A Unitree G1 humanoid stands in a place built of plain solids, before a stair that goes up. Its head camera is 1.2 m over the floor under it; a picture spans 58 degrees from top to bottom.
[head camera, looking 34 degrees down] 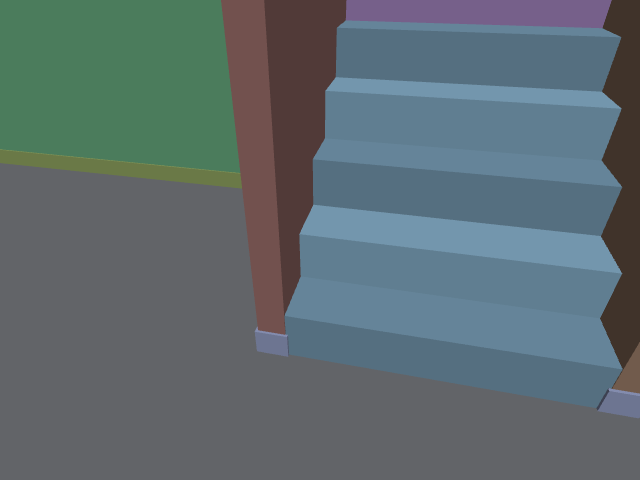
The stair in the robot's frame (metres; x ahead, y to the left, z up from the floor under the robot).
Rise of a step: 0.19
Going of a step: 0.21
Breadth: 1.02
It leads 12 degrees to the right of straight ahead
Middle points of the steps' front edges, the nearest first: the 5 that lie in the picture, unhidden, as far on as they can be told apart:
0.94 -0.38 0.19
1.15 -0.43 0.38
1.36 -0.47 0.56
1.57 -0.52 0.75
1.78 -0.56 0.94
